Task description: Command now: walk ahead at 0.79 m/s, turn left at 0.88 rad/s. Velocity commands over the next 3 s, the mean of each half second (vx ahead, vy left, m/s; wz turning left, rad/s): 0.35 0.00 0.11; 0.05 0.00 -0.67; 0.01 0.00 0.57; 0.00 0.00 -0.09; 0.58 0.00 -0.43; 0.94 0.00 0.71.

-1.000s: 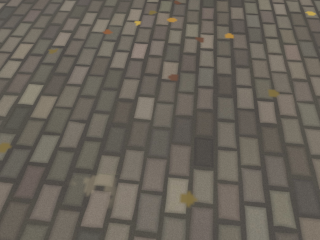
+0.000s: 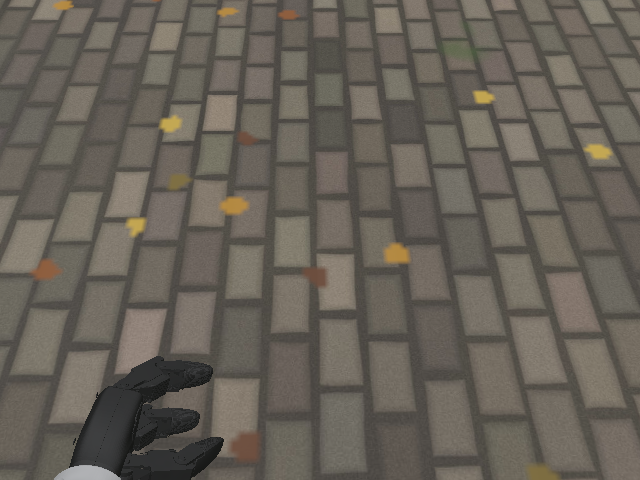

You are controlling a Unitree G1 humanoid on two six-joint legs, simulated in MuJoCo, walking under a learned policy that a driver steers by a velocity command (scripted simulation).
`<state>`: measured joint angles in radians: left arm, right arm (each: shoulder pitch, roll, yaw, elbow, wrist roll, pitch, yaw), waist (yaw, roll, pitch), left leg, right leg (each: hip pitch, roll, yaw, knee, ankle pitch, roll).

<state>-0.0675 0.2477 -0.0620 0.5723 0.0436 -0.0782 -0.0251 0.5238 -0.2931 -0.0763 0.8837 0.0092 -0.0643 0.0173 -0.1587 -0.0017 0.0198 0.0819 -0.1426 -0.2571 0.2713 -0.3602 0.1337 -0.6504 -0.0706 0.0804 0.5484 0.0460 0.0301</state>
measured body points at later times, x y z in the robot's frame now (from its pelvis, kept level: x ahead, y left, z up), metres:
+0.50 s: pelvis +0.29 -0.01 -0.01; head +0.33 +0.01 +0.44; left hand +0.31 +0.30 -0.13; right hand +0.56 -0.22 -0.06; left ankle +0.38 +0.11 -0.73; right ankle +0.23 -0.16 -0.68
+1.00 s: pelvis +0.33 -0.06 +0.01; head +0.35 -0.11 +0.46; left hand +0.58 +0.14 -0.06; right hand +0.37 -0.39 -0.11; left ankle +0.39 +0.08 -0.64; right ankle +0.33 -0.15 -0.73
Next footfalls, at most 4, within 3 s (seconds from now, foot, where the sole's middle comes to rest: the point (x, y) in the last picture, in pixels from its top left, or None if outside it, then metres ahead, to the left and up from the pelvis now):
0.06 right None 0.26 -0.16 -0.77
0.40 left None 0.42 0.12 -0.77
0.78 right None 0.37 -0.16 -0.77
1.36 left None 0.39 0.07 -0.77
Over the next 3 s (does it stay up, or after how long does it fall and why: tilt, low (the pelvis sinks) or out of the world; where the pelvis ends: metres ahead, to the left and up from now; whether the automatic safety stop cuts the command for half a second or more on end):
stays up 1.06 -0.14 -0.02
